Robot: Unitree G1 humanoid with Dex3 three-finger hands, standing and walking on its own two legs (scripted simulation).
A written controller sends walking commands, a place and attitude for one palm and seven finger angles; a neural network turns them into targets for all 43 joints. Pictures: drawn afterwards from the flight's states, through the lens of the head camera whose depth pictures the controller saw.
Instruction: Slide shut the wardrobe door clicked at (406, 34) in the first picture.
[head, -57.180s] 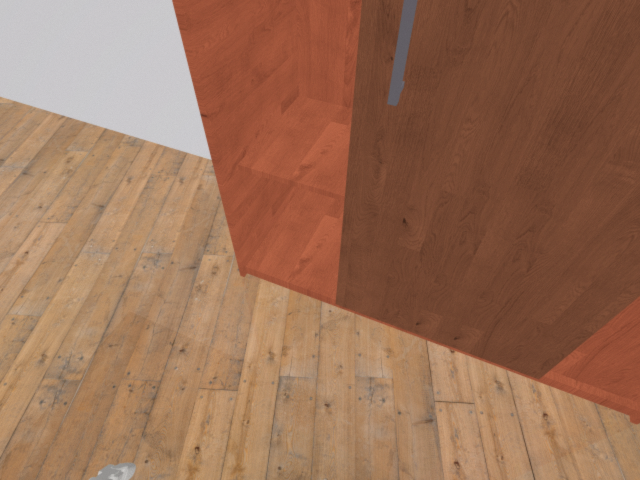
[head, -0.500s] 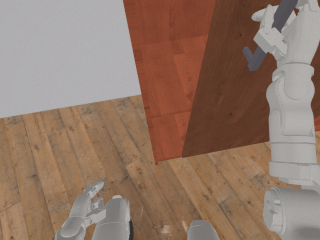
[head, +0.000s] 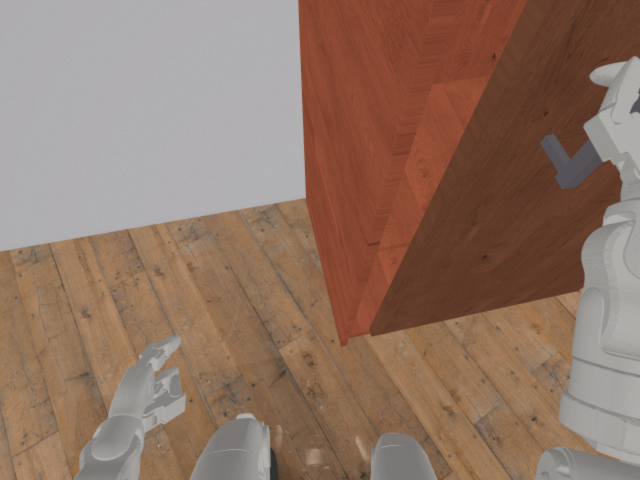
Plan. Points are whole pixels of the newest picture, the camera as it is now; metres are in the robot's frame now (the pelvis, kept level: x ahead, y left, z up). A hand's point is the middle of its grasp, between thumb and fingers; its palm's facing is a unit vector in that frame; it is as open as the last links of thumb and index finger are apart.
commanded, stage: step sideways, sliding the door along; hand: right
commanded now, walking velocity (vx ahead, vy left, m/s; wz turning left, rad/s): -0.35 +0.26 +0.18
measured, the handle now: out of the picture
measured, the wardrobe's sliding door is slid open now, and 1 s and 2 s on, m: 0.07 0.00 0.00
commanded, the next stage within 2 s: stop walking and hold the door there in 1.50 s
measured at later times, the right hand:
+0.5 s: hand (514, 127) +0.36 -0.18 +0.22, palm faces +0.60 +0.80 -0.02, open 6.8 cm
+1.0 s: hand (511, 127) +0.36 -0.18 +0.22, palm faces +0.63 +0.78 +0.01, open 6.9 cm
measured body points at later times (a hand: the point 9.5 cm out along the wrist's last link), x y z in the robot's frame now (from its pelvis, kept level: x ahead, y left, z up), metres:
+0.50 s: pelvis +0.02 +0.11 +0.00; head +0.10 +0.10 +0.44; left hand +0.23 +0.33 -0.09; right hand +0.32 -0.22 +0.22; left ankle +0.05 +0.24 -0.71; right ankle +0.01 -0.09 -0.73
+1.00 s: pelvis +0.04 +0.09 +0.00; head +0.11 +0.09 +0.44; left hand +0.25 +0.29 -0.09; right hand +0.32 -0.22 +0.22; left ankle +0.05 +0.24 -0.73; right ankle +0.02 -0.05 -0.73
